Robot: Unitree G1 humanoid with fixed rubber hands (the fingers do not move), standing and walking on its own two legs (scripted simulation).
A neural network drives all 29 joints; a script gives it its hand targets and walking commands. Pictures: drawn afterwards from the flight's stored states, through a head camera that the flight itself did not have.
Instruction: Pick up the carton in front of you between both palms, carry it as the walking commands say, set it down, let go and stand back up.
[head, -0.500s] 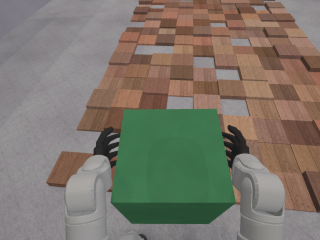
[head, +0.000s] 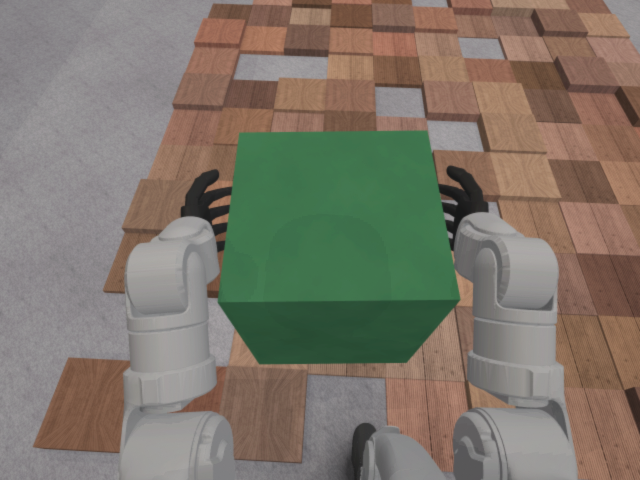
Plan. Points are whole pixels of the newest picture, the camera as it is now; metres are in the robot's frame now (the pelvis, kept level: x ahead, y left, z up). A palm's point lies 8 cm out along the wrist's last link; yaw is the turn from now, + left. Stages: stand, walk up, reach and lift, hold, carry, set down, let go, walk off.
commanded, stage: carry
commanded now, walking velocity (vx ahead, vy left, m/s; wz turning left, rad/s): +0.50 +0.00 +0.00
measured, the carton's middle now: (333, 261) +0.37 -0.01 +0.03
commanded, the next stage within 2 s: none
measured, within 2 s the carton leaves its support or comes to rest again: neither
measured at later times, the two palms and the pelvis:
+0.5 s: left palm (216, 55) +0.70 +0.15 +0.11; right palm (408, 54) +0.70 -0.15 +0.11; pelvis +0.35 +0.00 +0.01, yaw +0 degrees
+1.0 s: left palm out of the picture +1.03 +0.10 +0.18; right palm out of the picture +1.04 -0.20 +0.18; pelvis +0.65 -0.04 +0.02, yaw -1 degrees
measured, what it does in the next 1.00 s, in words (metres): walks ahead: right foot, then left foot 0.05 m higher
